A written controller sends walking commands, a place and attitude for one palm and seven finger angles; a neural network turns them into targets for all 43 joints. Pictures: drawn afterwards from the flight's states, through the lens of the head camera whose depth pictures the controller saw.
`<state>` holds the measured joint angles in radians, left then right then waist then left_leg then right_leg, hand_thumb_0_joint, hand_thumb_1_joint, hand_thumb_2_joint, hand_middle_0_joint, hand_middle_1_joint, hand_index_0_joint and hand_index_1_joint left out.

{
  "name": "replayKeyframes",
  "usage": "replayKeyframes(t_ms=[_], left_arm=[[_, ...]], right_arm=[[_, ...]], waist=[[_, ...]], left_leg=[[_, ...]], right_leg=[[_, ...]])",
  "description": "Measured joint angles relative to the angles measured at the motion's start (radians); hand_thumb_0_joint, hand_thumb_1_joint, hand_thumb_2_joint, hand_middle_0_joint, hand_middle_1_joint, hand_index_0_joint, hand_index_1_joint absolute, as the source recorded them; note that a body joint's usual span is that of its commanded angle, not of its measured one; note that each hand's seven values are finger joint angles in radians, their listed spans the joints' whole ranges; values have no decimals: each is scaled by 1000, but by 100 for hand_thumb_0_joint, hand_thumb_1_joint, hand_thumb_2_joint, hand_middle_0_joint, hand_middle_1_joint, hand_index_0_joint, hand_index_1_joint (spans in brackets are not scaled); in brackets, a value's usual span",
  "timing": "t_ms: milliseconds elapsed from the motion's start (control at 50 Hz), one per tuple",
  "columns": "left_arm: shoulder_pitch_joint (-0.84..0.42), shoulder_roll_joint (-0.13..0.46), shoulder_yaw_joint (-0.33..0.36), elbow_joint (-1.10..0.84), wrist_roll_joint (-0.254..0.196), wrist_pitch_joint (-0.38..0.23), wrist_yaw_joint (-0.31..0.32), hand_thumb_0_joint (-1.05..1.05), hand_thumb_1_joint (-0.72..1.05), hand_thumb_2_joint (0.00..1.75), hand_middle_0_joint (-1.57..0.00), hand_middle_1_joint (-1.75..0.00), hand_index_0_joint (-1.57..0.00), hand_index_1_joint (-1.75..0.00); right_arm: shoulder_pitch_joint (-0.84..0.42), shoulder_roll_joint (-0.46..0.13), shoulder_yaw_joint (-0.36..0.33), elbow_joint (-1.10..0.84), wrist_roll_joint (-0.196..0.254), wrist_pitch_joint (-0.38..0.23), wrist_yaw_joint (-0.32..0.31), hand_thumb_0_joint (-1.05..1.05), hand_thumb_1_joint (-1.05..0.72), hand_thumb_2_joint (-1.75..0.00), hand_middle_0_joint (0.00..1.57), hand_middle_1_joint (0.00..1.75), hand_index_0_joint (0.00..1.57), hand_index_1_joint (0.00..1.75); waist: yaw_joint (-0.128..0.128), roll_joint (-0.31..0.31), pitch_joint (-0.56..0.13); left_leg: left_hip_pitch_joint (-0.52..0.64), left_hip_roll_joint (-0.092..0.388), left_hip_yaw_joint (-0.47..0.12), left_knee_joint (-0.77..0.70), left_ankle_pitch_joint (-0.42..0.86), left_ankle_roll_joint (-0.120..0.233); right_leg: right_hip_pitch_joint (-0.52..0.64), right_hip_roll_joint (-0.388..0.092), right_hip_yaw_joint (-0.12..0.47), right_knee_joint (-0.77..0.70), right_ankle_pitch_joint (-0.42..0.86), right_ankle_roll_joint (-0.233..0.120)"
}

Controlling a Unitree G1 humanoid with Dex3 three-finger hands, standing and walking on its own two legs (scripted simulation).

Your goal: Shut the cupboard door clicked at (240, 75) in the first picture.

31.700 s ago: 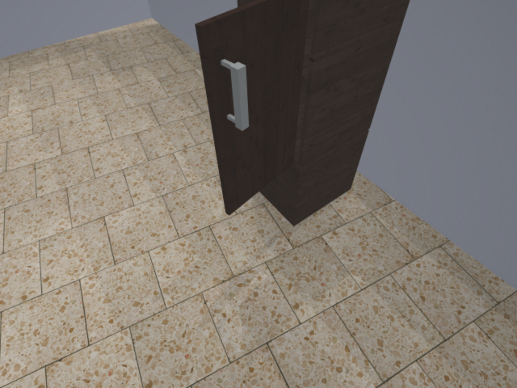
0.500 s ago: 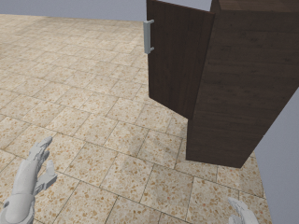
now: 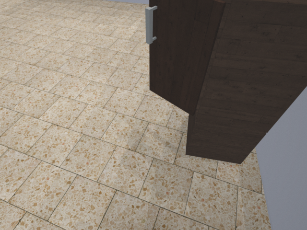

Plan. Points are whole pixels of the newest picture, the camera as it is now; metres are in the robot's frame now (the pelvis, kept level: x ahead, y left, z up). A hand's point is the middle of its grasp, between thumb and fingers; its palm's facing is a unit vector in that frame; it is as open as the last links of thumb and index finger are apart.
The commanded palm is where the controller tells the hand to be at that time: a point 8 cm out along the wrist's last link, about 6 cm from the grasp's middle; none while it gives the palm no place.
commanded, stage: let the arm hang, fingers relaxed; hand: left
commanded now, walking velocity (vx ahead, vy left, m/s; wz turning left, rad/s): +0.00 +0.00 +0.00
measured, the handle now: (152, 25) +0.92 +0.07 +0.09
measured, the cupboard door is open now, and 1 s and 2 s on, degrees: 59 59 59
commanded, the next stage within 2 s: look to check the result in 0.50 s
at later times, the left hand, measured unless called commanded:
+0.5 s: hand out of the picture +0.03 +0.16 -0.18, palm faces +0.00 -0.99 -0.17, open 7.3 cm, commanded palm none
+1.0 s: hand out of the picture +0.01 +0.16 -0.17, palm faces +0.03 -0.98 -0.19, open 7.4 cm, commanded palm none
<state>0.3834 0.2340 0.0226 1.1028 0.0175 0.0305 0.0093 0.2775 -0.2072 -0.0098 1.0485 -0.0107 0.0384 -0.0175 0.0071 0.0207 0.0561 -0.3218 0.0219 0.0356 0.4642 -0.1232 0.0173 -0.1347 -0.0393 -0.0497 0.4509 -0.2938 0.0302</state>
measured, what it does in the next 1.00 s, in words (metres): stands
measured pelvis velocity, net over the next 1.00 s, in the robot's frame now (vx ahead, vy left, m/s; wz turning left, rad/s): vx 0.03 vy -0.01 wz -0.01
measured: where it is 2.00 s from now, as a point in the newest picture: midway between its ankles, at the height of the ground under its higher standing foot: outside the picture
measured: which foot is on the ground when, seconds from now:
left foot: down 0.00-1.00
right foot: down 0.00-1.00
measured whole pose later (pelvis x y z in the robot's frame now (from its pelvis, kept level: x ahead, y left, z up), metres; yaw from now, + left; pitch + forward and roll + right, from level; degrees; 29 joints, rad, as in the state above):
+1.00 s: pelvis +0.03 -0.01 +0.00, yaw -1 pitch -2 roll +0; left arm 0.31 0.16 0.02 1.15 0.01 0.01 0.03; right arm 0.24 -0.16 -0.01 1.12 -0.01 0.02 -0.03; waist 0.00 0.00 0.05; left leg -0.25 0.03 0.05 0.44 -0.16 0.00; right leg -0.05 -0.03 -0.04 0.39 -0.31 0.02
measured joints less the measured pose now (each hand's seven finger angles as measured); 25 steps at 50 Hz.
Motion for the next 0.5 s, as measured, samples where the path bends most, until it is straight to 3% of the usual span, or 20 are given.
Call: replayKeyframes(t_ms=[140,500], left_arm=[[-20,-7,-3,34,0,-12,8,0,91,90,-20,-30,-20,-30],[-123,-80,-11,14,-3,-25,9,0,91,90,-20,-30,-20,-30]], right_arm=[[-37,7,-2,23,1,-9,2,0,-90,-90,20,30,20,30],[-15,27,2,70,-5,-19,-8,0,-91,-90,20,30,20,30]], waist=[[-2,20,-27],[-20,-28,-28]], left_leg=[[39,2,15,-20,-1,-5],[61,12,12,-35,-9,-20]], right_leg=[[25,0,15,-4,-4,1],[51,10,13,-30,-8,-11]])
